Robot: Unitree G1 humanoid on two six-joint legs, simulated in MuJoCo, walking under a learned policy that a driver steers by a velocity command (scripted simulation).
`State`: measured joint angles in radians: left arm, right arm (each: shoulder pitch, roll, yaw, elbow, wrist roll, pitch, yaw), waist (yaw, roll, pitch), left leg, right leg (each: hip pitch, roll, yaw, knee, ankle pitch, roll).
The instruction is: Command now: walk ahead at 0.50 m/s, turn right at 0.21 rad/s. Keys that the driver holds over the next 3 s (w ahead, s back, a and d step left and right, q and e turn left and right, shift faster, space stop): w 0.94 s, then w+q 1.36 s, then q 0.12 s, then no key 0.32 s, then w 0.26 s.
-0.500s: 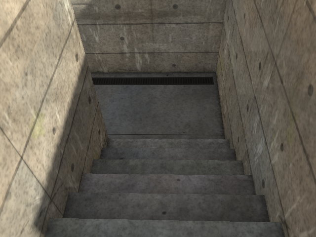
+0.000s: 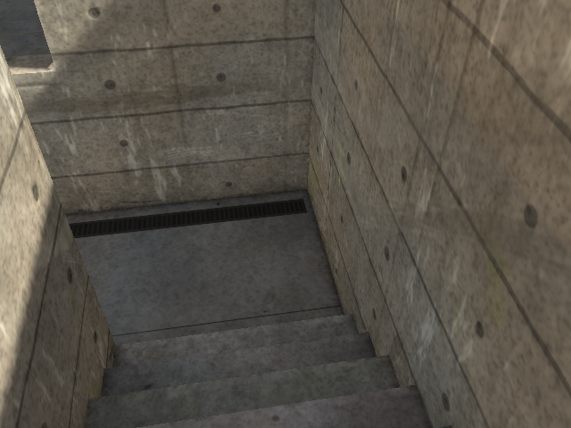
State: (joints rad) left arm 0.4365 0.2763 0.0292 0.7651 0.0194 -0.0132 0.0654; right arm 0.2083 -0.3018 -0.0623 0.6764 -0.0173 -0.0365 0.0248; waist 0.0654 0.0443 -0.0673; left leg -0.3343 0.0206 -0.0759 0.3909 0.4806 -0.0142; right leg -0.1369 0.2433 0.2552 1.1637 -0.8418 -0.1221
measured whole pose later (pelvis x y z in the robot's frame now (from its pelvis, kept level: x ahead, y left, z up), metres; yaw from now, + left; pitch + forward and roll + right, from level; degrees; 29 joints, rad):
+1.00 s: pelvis +0.45 +0.01 -0.33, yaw -1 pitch -2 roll -1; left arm 0.55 0.18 0.01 1.07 -0.01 -0.08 0.04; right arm 0.18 -0.25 -0.04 0.87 -0.06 0.00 0.02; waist 0.03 0.05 -0.02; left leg -0.58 -0.02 -0.14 0.76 0.52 0.02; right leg -0.25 0.05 -0.06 0.98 -0.71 -0.06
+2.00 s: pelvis +0.92 +0.07 -0.71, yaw +29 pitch -2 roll +0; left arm 0.61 0.19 0.03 1.03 0.01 -0.08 0.03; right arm 0.13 -0.23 -0.05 0.96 -0.03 0.00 0.03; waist 0.02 0.03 0.01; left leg -0.77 -0.04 -0.09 0.93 0.51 0.11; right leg -0.21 0.01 -0.18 0.95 -0.72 -0.08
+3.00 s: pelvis +1.28 +0.25 -1.03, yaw +51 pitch -3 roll +1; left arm 0.55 0.16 -0.03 1.14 0.01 -0.07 0.00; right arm 0.09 -0.18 -0.02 0.96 -0.05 0.04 0.00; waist 0.06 0.00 -0.02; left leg -0.90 -0.04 -0.04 1.39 -0.07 0.02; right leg -0.21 0.02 -0.03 0.61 -0.36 -0.07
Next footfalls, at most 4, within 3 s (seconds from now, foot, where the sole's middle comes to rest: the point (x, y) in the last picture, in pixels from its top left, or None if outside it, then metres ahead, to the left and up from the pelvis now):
0.02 left None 0.09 0.12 -0.85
0.62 right None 0.39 -0.08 -1.04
1.12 left None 0.61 0.11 -1.23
1.64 right None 0.89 -0.01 -1.42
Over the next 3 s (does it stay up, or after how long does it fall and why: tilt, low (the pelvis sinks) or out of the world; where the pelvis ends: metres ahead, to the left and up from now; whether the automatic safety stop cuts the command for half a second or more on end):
stays up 1.28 0.25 -1.03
